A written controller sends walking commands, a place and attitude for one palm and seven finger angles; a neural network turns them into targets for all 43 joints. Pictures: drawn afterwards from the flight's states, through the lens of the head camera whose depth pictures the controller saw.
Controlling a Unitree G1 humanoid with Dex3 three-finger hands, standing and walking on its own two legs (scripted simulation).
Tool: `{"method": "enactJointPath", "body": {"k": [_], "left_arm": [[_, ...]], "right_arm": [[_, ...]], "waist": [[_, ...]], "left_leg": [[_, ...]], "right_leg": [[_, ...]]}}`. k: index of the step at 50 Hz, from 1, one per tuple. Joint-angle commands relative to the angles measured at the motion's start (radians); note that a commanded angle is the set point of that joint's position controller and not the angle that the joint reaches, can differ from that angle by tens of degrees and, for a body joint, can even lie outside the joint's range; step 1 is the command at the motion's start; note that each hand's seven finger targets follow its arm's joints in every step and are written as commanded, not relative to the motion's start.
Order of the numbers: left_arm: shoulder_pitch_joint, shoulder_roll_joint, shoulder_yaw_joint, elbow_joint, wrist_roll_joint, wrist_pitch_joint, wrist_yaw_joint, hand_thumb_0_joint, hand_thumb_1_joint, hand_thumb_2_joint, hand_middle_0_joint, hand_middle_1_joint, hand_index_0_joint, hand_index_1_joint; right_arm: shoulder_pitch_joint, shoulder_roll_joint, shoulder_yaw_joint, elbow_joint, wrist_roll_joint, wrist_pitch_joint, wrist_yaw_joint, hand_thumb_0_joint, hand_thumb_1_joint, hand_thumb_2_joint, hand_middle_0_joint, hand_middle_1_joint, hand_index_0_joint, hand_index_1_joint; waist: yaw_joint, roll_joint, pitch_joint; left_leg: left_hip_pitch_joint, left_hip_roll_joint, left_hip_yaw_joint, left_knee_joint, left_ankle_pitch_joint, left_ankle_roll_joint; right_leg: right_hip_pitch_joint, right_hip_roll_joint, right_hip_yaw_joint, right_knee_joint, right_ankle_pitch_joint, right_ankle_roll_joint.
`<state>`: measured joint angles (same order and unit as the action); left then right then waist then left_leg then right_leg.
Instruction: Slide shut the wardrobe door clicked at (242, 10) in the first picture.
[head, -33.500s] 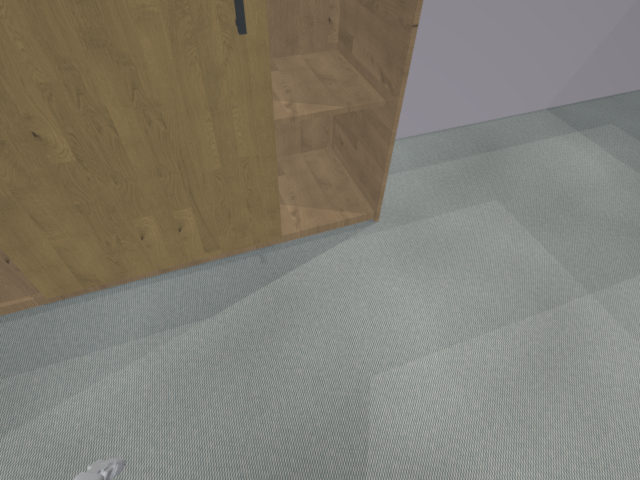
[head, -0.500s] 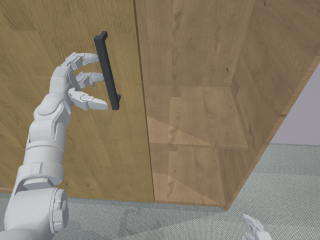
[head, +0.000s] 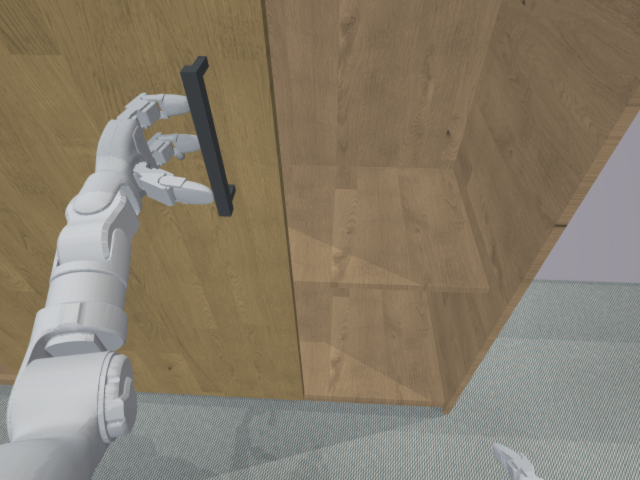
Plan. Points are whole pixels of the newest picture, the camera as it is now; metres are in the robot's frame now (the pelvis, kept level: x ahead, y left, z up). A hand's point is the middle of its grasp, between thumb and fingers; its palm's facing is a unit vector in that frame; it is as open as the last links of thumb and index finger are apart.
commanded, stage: feel for the door with the fingertips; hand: left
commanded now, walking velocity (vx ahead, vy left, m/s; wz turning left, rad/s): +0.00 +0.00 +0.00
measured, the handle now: (214, 143) +0.48 +0.15 +0.20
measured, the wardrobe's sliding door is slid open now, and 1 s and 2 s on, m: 0.43 0.43 0.43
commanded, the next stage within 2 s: slide the fingers in behind the handle in 0.04 s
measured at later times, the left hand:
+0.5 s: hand (180, 158) +0.42 +0.18 +0.22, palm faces +0.02 -1.00 -0.01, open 13.9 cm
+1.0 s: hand (197, 155) +0.43 +0.16 +0.22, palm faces -0.01 -1.00 -0.01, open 14.0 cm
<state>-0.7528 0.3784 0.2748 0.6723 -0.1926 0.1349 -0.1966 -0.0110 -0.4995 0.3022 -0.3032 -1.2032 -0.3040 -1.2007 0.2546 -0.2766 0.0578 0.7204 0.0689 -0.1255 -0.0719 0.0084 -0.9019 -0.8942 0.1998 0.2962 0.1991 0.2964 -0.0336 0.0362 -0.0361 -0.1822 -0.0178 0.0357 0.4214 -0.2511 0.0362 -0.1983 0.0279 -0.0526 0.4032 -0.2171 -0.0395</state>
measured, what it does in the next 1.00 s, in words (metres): stands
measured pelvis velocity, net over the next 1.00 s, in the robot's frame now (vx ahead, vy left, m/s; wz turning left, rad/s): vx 0.00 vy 0.00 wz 0.00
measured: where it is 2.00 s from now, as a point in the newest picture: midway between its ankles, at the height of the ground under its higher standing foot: outside the picture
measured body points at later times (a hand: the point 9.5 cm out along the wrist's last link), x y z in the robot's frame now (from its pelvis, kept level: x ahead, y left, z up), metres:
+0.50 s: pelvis +0.00 +0.00 +0.00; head -0.01 -0.01 +0.45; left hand +0.42 +0.23 +0.22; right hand +0.11 -0.26 -0.11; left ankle -0.02 +0.10 -0.74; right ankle +0.00 -0.09 -0.74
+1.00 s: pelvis +0.00 +0.00 +0.00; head -0.01 -0.02 +0.45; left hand +0.42 +0.21 +0.22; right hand +0.12 -0.25 -0.11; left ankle -0.02 +0.10 -0.74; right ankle +0.00 -0.09 -0.74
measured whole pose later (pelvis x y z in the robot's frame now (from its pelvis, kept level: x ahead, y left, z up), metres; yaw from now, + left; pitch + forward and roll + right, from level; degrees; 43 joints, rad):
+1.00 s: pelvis +0.00 +0.00 +0.00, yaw +0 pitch +1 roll +0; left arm -0.75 0.33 0.24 0.66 -0.19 0.11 -0.17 -0.01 -0.50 0.30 -0.32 -1.22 -0.30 -1.20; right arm 0.28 -0.27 0.05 0.72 0.07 -0.13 -0.06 0.01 -0.90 -0.89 0.20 0.30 0.20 0.30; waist -0.03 0.04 -0.05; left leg -0.18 -0.01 0.04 0.42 -0.25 0.03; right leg -0.20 0.03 -0.05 0.40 -0.22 -0.04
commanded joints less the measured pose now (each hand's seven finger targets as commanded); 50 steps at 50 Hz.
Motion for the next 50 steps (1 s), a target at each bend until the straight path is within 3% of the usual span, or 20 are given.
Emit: {"method": "enactJointPath", "body": {"k": [1, 3, 9, 13, 15, 20, 23, 26, 27, 28, 30, 34, 35, 36, 37, 41, 43, 46, 48, 50], "left_arm": [[-0.508, 0.289, 0.084, -0.215, 0.006, -0.093, 0.006, 0.0, -0.5, 0.3, -0.3, -1.2, -0.3, -1.2], [-0.513, 0.268, 0.069, -0.174, 0.007, -0.09, 0.0, 0.0, -0.5, 0.3, -0.3, -1.2, -0.3, -1.2], [-0.5, 0.227, 0.046, -0.232, -0.005, -0.109, -0.014, 0.0, -0.5, 0.3, -0.3, -1.2, -0.3, -1.2], [-0.491, 0.2, 0.027, -0.2, -0.009, -0.092, -0.008, 0.0, -0.5, 0.3, -0.3, -1.2, -0.3, -1.2], [-0.45, 0.245, 0.068, -0.18, -0.004, -0.081, 0.002, 0.0, -0.5, 0.3, -0.3, -1.2, -0.3, -1.2], [-0.477, 0.265, 0.068, -0.244, 0.008, -0.09, 0.013, 0.0, -0.5, 0.3, -0.3, -1.2, -0.3, -1.2], [-0.526, 0.225, 0.036, -0.235, -0.001, -0.097, 0.009, 0.0, -0.5, 0.3, -0.3, -1.2, -0.3, -1.2], [-0.519, 0.228, 0.038, -0.226, -0.005, -0.099, 0.004, 0.0, -0.5, 0.3, -0.3, -1.2, -0.3, -1.2], [-0.548, 0.196, 0.006, -0.241, -0.005, -0.101, 0.002, 0.0, -0.5, 0.3, -0.3, -1.2, -0.3, -1.2], [-0.547, 0.174, -0.004, -0.219, -0.006, -0.096, 0.002, 0.0, -0.5, 0.3, -0.3, -1.2, -0.3, -1.2], [-0.53, 0.201, 0.015, -0.184, -0.004, -0.092, 0.007, 0.0, -0.5, 0.3, -0.3, -1.2, -0.3, -1.2], [-0.536, 0.182, 0.012, -0.157, -0.007, -0.082, 0.015, 0.0, -0.5, 0.3, -0.3, -1.2, -0.3, -1.2], [-0.529, 0.217, 0.037, -0.166, -0.003, -0.089, 0.02, 0.0, -0.5, 0.3, -0.3, -1.2, -0.3, -1.2], [-0.524, 0.189, 0.02, -0.184, -0.002, -0.093, 0.022, 0.0, -0.5, 0.3, -0.3, -1.2, -0.3, -1.2], [-0.515, 0.209, 0.041, -0.195, 0.0, -0.095, 0.026, 0.0, -0.5, 0.3, -0.3, -1.2, -0.3, -1.2], [-0.538, 0.178, 0.013, -0.172, 0.001, -0.095, 0.027, 0.0, -0.5, 0.3, -0.3, -1.2, -0.3, -1.2], [-0.52, 0.192, 0.03, -0.193, 0.0, -0.095, 0.025, 0.0, -0.5, 0.3, -0.3, -1.2, -0.3, -1.2], [-0.497, 0.15, -0.002, -0.244, 0.002, -0.093, 0.023, 0.0, -0.5, 0.3, -0.3, -1.2, -0.3, -1.2], [-0.517, 0.1, -0.041, -0.246, -0.005, -0.085, 0.022, 0.0, -0.5, 0.3, -0.3, -1.2, -0.3, -1.2], [-0.49, 0.158, 0.015, -0.244, -0.011, -0.079, 0.031, 0.0, -0.5, 0.3, -0.3, -1.2, -0.3, -1.2]], "right_arm": [[-0.043, -0.136, -0.051, -0.132, -0.002, -0.052, -0.005, 0.0, -0.9, -0.9, 0.2, 0.3, 0.2, 0.3], [-0.032, -0.135, -0.052, -0.127, -0.001, -0.05, -0.004, 0.0, -0.9, -0.9, 0.2, 0.3, 0.2, 0.3], [-0.032, -0.135, -0.059, -0.139, 0.001, -0.061, 0.005, 0.0, -0.9, -0.9, 0.2, 0.3, 0.2, 0.3], [-0.032, -0.138, -0.06, -0.129, 0.004, -0.056, 0.005, 0.0, -0.9, -0.9, 0.2, 0.3, 0.2, 0.3], [-0.035, -0.144, -0.061, -0.13, 0.003, -0.05, 0.005, 0.0, -0.9, -0.9, 0.2, 0.3, 0.2, 0.3], [-0.05, -0.137, -0.057, -0.144, 0.001, -0.047, 0.002, 0.0, -0.9, -0.9, 0.2, 0.3, 0.2, 0.3], [-0.048, -0.133, -0.054, -0.138, 0.004, -0.053, -0.003, 0.0, -0.9, -0.9, 0.2, 0.3, 0.2, 0.3], [-0.053, -0.134, -0.053, -0.136, 0.005, -0.057, -0.006, 0.0, -0.9, -0.9, 0.2, 0.3, 0.2, 0.3], [-0.055, -0.132, -0.051, -0.136, 0.007, -0.06, -0.006, 0.0, -0.9, -0.9, 0.2, 0.3, 0.2, 0.3], [-0.053, -0.129, -0.051, -0.133, 0.007, -0.064, -0.006, 0.0, -0.9, -0.9, 0.2, 0.3, 0.2, 0.3], [-0.045, -0.137, -0.054, -0.121, 0.006, -0.061, -0.007, 0.0, -0.9, -0.9, 0.2, 0.3, 0.2, 0.3], [-0.045, -0.133, -0.051, -0.119, 0.005, -0.063, -0.006, 0.0, -0.9, -0.9, 0.2, 0.3, 0.2, 0.3], [-0.042, -0.136, -0.052, -0.119, 0.004, -0.061, -0.003, 0.0, -0.9, -0.9, 0.2, 0.3, 0.2, 0.3], [-0.045, -0.13, -0.051, -0.127, 0.002, -0.063, 0.0, 0.0, -0.9, -0.9, 0.2, 0.3, 0.2, 0.3], [-0.045, -0.13, -0.053, -0.13, 0.001, -0.062, 0.0, 0.0, -0.9, -0.9, 0.2, 0.3, 0.2, 0.3], [-0.041, -0.129, -0.053, -0.125, 0.004, -0.058, 0.002, 0.0, -0.9, -0.9, 0.2, 0.3, 0.2, 0.3], [-0.043, -0.129, -0.055, -0.132, 0.003, -0.06, 0.003, 0.0, -0.9, -0.9, 0.2, 0.3, 0.2, 0.3], [-0.055, -0.12, -0.054, -0.143, 0.003, -0.062, 0.01, 0.0, -0.9, -0.9, 0.2, 0.3, 0.2, 0.3], [-0.053, -0.12, -0.057, -0.135, 0.005, -0.063, 0.011, 0.0, -0.9, -0.9, 0.2, 0.3, 0.2, 0.3], [-0.053, -0.129, -0.058, -0.132, 0.002, -0.06, 0.01, 0.0, -0.9, -0.9, 0.2, 0.3, 0.2, 0.3]], "waist": [[0.011, 0.019, -0.32], [0.0, -0.02, -0.294], [0.004, 0.022, -0.318], [-0.007, -0.035, -0.259], [0.011, -0.04, -0.245], [0.012, -0.002, -0.276], [-0.009, -0.031, -0.251], [-0.007, -0.003, -0.258], [-0.013, 0.025, -0.266], [-0.016, 0.014, -0.255], [-0.013, -0.032, -0.252], [-0.011, -0.031, -0.256], [-0.002, -0.028, -0.265], [-0.002, -0.025, -0.28], [0.005, -0.02, -0.295], [-0.014, -0.062, -0.246], [0.001, -0.029, -0.273], [0.007, 0.03, -0.305], [-0.008, -0.016, -0.289], [0.007, -0.048, -0.291]], "left_leg": [[0.122, 0.024, -0.059, -0.024, 0.304, 0.011], [0.105, 0.025, -0.053, -0.024, 0.303, 0.013], [0.15, 0.031, -0.06, -0.02, 0.342, 0.008], [0.114, 0.034, -0.059, -0.032, 0.277, 0.012], [0.09, 0.033, -0.054, -0.036, 0.252, 0.014], [0.099, 0.031, -0.046, -0.04, 0.241, 0.016], [0.096, 0.031, -0.056, -0.046, 0.204, 0.017], [0.105, 0.029, -0.052, -0.041, 0.2, 0.017], [0.118, 0.027, -0.054, -0.04, 0.21, 0.015], [0.123, 0.028, -0.059, -0.038, 0.209, 0.015], [0.104, 0.03, -0.059, -0.037, 0.2, 0.015], [0.093, 0.027, -0.057, -0.034, 0.212, 0.015], [0.091, 0.025, -0.057, -0.033, 0.22, 0.014], [0.098, 0.023, -0.055, -0.032, 0.243, 0.015], [0.101, 0.025, -0.053, -0.029, 0.262, 0.015], [0.079, 0.026, -0.049, -0.03, 0.24, 0.02], [0.09, 0.023, -0.047, -0.028, 0.25, 0.019], [0.132, 0.023, -0.052, -0.02, 0.302, 0.011], [0.138, 0.028, -0.055, -0.019, 0.307, 0.011], [0.119, 0.028, -0.054, -0.022, 0.297, 0.013]], "right_leg": [[0.104, -0.034, 0.059, -0.026, 0.325, -0.005], [0.1, -0.033, 0.056, -0.028, 0.34, -0.002], [0.082, -0.027, 0.051, -0.025, 0.343, -0.006], [0.057, -0.025, 0.047, -0.037, 0.295, -0.001], [0.064, -0.028, 0.049, -0.041, 0.272, -0.003], [0.088, -0.033, 0.059, -0.043, 0.266, -0.003], [0.068, -0.029, 0.056, -0.051, 0.235, 0.0], [0.068, -0.03, 0.06, -0.051, 0.233, -0.002], [0.06, -0.031, 0.059, -0.05, 0.238, -0.003], [0.042, -0.028, 0.055, -0.05, 0.231, -0.003], [0.047, -0.029, 0.053, -0.052, 0.223, -0.001], [0.052, -0.031, 0.055, -0.044, 0.247, 0.0], [0.062, -0.031, 0.056, -0.045, 0.249, -0.002], [0.077, -0.031, 0.056, -0.037, 0.277, -0.002], [0.089, -0.031, 0.058, -0.034, 0.298, -0.002], [0.069, -0.029, 0.057, -0.041, 0.291, 0.003], [0.083, -0.03, 0.06, -0.037, 0.299, 0.0], [0.083, -0.029, 0.054, -0.028, 0.325, -0.005], [0.064, -0.024, 0.048, -0.031, 0.323, -0.002], [0.083, -0.024, 0.05, -0.034, 0.319, -0.002]]}}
